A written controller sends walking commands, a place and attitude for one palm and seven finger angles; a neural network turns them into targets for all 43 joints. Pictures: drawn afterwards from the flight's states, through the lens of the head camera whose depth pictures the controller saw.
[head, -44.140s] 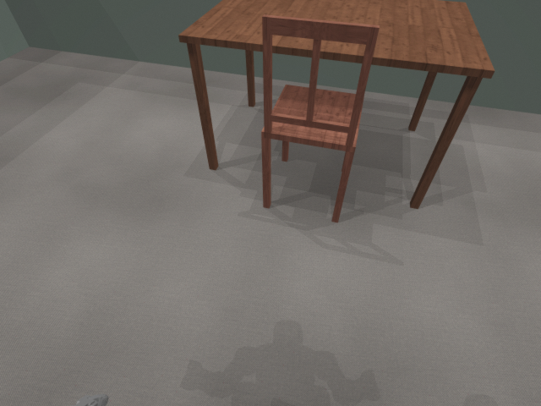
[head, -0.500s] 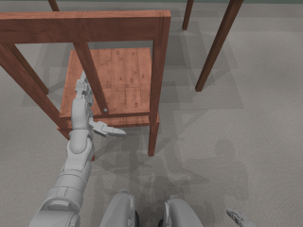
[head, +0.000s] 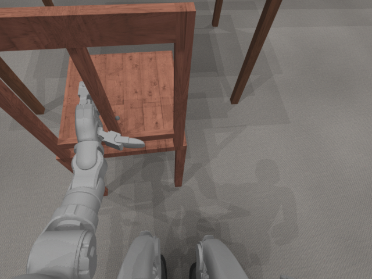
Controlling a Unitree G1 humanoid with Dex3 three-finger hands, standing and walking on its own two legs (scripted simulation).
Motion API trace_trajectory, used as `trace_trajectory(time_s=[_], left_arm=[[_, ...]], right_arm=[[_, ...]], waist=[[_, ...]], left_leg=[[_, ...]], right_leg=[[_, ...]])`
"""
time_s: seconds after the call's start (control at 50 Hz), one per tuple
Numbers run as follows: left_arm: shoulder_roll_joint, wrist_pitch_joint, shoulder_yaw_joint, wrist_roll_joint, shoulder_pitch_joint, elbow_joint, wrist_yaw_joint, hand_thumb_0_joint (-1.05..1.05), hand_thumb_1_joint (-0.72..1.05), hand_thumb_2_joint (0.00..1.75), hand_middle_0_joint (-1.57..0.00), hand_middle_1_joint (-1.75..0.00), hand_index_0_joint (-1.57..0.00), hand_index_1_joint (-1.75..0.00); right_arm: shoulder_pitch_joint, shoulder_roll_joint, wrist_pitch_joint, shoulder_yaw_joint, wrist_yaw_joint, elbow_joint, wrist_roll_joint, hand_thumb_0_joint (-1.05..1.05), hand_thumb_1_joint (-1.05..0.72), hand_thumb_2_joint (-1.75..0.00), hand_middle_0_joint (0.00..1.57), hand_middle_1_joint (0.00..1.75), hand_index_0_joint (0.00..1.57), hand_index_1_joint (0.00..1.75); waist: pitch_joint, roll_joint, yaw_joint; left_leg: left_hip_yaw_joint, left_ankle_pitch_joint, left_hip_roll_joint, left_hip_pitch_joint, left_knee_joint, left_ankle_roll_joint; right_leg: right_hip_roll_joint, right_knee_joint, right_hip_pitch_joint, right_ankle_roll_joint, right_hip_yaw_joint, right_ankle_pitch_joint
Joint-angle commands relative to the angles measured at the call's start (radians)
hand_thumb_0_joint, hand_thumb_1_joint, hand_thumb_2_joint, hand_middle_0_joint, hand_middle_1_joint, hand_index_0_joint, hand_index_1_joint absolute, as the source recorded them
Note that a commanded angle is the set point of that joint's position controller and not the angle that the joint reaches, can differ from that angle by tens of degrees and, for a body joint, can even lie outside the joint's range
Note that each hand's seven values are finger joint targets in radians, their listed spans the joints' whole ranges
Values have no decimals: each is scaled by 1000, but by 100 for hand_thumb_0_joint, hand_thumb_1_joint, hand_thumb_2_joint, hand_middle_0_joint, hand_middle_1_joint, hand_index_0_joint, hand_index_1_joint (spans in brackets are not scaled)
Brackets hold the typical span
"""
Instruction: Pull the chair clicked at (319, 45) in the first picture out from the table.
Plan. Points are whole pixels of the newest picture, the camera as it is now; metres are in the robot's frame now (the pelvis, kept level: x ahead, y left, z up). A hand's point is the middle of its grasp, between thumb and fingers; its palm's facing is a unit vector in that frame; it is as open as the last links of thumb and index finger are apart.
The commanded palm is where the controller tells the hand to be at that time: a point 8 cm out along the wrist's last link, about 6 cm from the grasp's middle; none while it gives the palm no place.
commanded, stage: push the fingers through the gap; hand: left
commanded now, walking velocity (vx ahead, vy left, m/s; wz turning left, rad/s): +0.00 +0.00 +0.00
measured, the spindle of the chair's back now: (102, 102) +0.47 +0.16 +0.05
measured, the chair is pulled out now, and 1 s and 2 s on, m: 0.28 0.28 0.32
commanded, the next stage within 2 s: hook a spindle and tug to test in 0.22 s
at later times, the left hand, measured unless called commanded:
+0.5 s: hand (112, 121) +0.44 +0.14 +0.03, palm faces +0.12 -0.99 -0.02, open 16.6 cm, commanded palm +0.41 +0.19 +0.03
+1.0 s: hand (115, 118) +0.45 +0.14 +0.03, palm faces +0.12 -0.99 -0.01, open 9.4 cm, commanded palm +0.42 +0.18 +0.03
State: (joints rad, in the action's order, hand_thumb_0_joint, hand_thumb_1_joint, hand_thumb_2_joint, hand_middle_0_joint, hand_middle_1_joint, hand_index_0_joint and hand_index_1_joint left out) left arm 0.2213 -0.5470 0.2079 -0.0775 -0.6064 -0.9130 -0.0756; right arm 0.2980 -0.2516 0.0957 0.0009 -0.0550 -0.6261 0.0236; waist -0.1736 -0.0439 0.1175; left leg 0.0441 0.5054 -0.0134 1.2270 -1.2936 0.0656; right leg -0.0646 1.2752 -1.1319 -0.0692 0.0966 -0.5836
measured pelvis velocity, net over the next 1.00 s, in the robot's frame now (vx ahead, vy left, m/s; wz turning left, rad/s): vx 0.00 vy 0.01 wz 0.00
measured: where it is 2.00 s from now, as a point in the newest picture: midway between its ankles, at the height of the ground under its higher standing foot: outside the picture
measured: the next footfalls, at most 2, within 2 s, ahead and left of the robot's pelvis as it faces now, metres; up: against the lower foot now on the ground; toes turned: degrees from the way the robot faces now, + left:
none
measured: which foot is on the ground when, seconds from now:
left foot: down 0.00-1.00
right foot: down 0.00-1.00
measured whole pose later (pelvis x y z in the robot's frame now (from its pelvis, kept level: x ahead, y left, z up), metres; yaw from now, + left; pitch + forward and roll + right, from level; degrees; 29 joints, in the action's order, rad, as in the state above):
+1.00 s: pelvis +0.00 +0.01 +0.00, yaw +0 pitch +25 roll -3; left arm 0.20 -0.54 0.17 -0.08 -0.58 -0.87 -0.11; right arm 0.29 -0.24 0.11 0.00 -0.07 -0.62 0.03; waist -0.17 -0.05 0.11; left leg 0.04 0.51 -0.01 1.21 -1.29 0.08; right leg -0.06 1.26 -1.11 -0.06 0.09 -0.58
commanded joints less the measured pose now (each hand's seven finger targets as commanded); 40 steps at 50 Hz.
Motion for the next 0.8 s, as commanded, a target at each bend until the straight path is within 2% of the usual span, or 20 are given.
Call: trace_trajectory(time_s=[0.0, 0.06, 0.1, 0.14, 0.18, 0.22, 0.24, 0.28, 0.3, 0.32, 0.34, 0.36, 0.38, 0.48, 0.54, 0.6, 0.64, 0.68, 0.76, 0.78], left_arm=[[155, -79, 27, 4, -329, 228, 5, 0, -50, 30, -6, -8, -6, -8], [129, -90, 3, 9, -364, 241, 1, 0, -50, 30, -6, -8, -6, -8], [150, -88, 26, 7, -329, 221, -3, 0, -50, 30, -6, -8, -6, -8], [120, -91, -4, 7, -333, 236, 1, 0, -50, 30, -6, -8, -6, -8], [140, -86, 15, 7, -314, 222, 0, 0, -50, 30, -6, -8, -6, -8], [112, -79, -2, 8, -288, 211, 3, 0, -50, 30, -6, -8, -6, -8], [135, -81, 15, 7, -307, 227, -1, 0, -50, 30, -6, -8, -6, -8], [137, -80, 23, 5, -268, 227, -2, 0, -50, 30, -6, -8, -6, -8], [124, -77, 10, 4, -278, 222, 0, 0, -50, 30, -6, -8, -6, -8], [145, -81, 25, 6, -291, 239, -1, 0, -50, 30, -8, -13, -8, -13], [122, -85, 1, 5, -308, 252, 1, 0, -50, 30, -10, -19, -10, -19], [133, -86, 14, 6, -288, 242, 2, 0, -50, 30, -11, -24, -11, -24], [116, -86, -7, 9, -306, 239, 4, 0, -50, 30, -13, -30, -13, -30], [125, -90, -5, 5, -332, 234, 9, 0, -50, 30, -22, -57, -22, -57], [88, -87, -35, 3, -342, 238, 10, 0, -50, 30, -27, -74, -27, -74], [103, -80, -15, 5, -347, 211, 2, 0, -50, 30, -32, -90, -32, -90], [91, -82, -27, 8, -385, 221, -5, 0, -39, 35, -36, -101, -36, -101], [99, -88, -17, 14, -357, 243, -15, 0, -28, 40, -39, -112, -39, -112], [77, -76, -30, 21, -353, 216, -30, 0, -5, 49, -46, -134, -46, -134], [103, -76, -8, 27, -330, 217, -34, 0, 0, 52, -48, -140, -48, -140]], right_arm=[[88, -151, -21, 59, 11, 90, -4, 0, -90, -90, 20, 30, 20, 30], [91, -150, -24, 61, 12, 81, -3, 0, -90, -90, 20, 30, 20, 30], [93, -154, -24, 61, 10, 79, -2, 0, -90, -90, 20, 30, 20, 30], [91, -151, -24, 61, 9, 83, -3, 0, -90, -90, 20, 30, 20, 30], [90, -156, -20, 63, 8, 79, -3, 0, -90, -90, 20, 30, 20, 30], [87, -152, -17, 61, 5, 86, -3, 0, -90, -90, 20, 30, 20, 30], [89, -156, -17, 62, 6, 88, -3, 0, -90, -90, 20, 30, 20, 30], [80, -154, -14, 61, 5, 93, -4, 0, -90, -90, 20, 30, 20, 30], [77, -152, -13, 60, 5, 93, -5, 0, -90, -90, 20, 30, 20, 30], [79, -154, -13, 61, 6, 92, -5, 0, -90, -90, 20, 30, 20, 30], [77, -151, -14, 59, 7, 95, -4, 0, -90, -90, 20, 30, 20, 30], [74, -152, -14, 61, 7, 95, -5, 0, -90, -90, 20, 30, 20, 30], [73, -152, -13, 60, 6, 91, -4, 0, -90, -90, 20, 30, 20, 30], [68, -156, -17, 60, 10, 86, -6, 0, -90, -90, 20, 30, 20, 30], [72, -155, -20, 62, 10, 87, -5, 0, -90, -90, 20, 30, 20, 30], [72, -159, -18, 62, 11, 79, -3, 0, -90, -90, 20, 30, 20, 30], [76, -158, -18, 61, 11, 80, -1, 0, -90, -90, 20, 30, 20, 30], [77, -159, -16, 64, 8, 82, 2, 0, -90, -90, 20, 30, 20, 30], [77, -157, -8, 64, 2, 82, 3, 0, -90, -90, 20, 30, 20, 30], [80, -157, -6, 64, 1, 86, 3, 0, -90, -90, 20, 30, 20, 30]], waist=[[-459, -12, 13], [-461, -29, 27], [-452, -15, 16], [-459, -32, 25], [-456, -18, 20], [-448, -16, 15], [-456, -13, 20], [-457, -9, 3], [-442, 0, 15], [-445, 0, 11], [-450, -7, 20], [-447, -28, 8], [-435, -29, 21], [-426, -32, 23], [-455, -25, 35], [-435, -38, 23], [-444, -48, 35], [-486, -65, 15], [-456, -27, 29], [-460, -31, 14]], left_leg=[[-99, -280, 6, -385, 126, -27], [-107, -288, 3, -415, 124, -28], [-106, -284, 4, -405, 126, -28], [-108, -302, 4, -429, 128, -29], [-109, -299, 2, -422, 127, -30], [-105, -297, 6, -417, 131, -30], [-111, -312, 2, -430, 132, -30], [-106, -310, 5, -421, 132, -31], [-103, -302, 6, -408, 130, -29], [-105, -298, 5, -404, 129, -30], [-106, -311, 6, -417, 127, -28], [-108, -308, 4, -425, 129, -32], [-114, -299, 2, -434, 130, -33], [-122, -269, 1, -435, 131, -34], [-134, -295, -3, -475, 131, -33], [-143, -269, -2, -475, 140, -37], [-150, -284, -5, -492, 138, -37], [-158, -321, -9, -527, 143, -44], [-152, -299, -8, -497, 141, -39], [-146, -295, -5, -481, 142, -40]], right_leg=[[24, -203, 204, 46, -119, 337], [25, -199, 169, 47, -113, 335], [22, -203, 183, 46, -114, 330], [23, -200, 171, 46, -111, 345], [22, -198, 171, 45, -108, 343], [22, -204, 179, 45, -107, 344], [22, -195, 173, 44, -101, 354], [21, -198, 189, 43, -105, 355], [21, -203, 188, 47, -109, 356], [22, -199, 192, 46, -107, 352], [21, -196, 184, 46, -107, 363], [21, -194, 172, 43, -105, 351], [22, -196, 152, 42, -100, 335], [21, -198, 130, 41, -99, 295], [19, -192, 112, 40, -89, 305], [19, -195, 87, 36, -81, 262], [20, -186, 69, 37, -77, 270], [20, -176, 75, 34, -72, 287], [18, -184, 75, 38, -72, 278], [18, -183, 94, 36, -76, 279]])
